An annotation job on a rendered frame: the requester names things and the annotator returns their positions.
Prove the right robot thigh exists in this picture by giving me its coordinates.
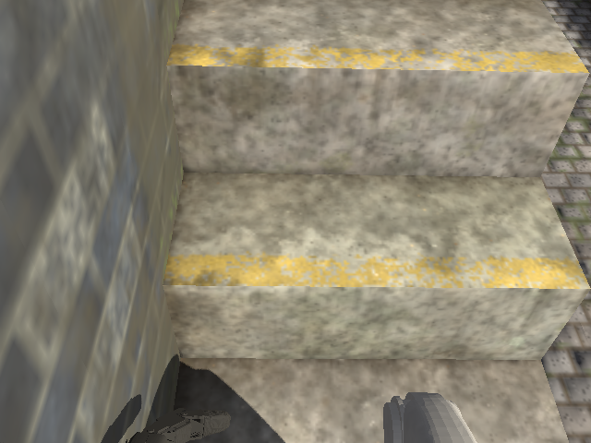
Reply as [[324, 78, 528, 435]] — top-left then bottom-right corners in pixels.
[[383, 392, 477, 443]]

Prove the robot left hand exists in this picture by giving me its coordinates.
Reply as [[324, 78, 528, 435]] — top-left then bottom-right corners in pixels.
[[126, 408, 231, 443]]

